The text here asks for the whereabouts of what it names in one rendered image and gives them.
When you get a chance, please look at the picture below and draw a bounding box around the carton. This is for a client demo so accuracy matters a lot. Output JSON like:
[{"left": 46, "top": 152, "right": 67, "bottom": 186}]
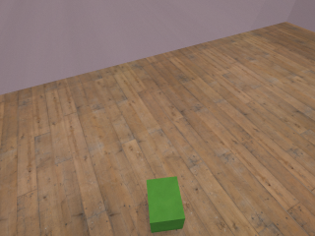
[{"left": 146, "top": 176, "right": 185, "bottom": 233}]

